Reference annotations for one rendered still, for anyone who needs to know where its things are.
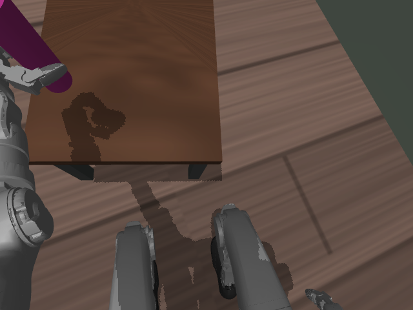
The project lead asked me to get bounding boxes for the left robot arm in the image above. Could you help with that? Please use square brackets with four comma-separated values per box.
[0, 80, 54, 310]

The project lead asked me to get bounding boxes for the coffee table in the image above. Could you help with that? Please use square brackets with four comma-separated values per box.
[25, 0, 223, 180]

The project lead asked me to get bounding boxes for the right robot foot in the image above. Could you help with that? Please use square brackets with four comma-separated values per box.
[210, 237, 237, 300]

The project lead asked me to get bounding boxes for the right robot hand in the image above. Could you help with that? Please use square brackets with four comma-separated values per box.
[305, 289, 343, 310]

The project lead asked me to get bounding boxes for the can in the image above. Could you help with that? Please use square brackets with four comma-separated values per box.
[0, 0, 72, 93]

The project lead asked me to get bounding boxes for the left robot hand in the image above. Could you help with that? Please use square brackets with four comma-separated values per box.
[0, 46, 68, 96]

